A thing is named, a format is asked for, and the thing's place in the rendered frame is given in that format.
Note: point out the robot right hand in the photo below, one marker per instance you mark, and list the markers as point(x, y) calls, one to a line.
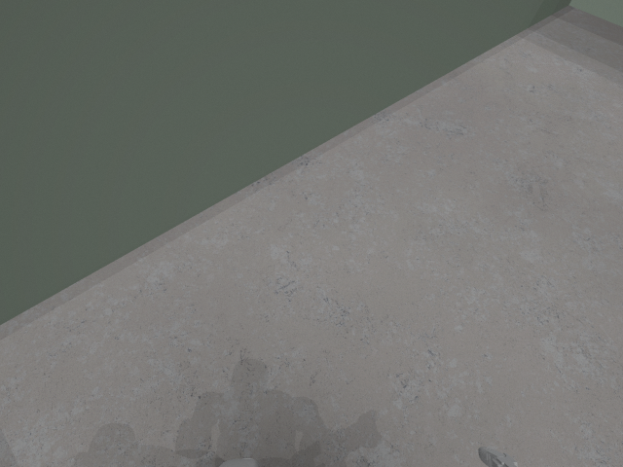
point(494, 458)

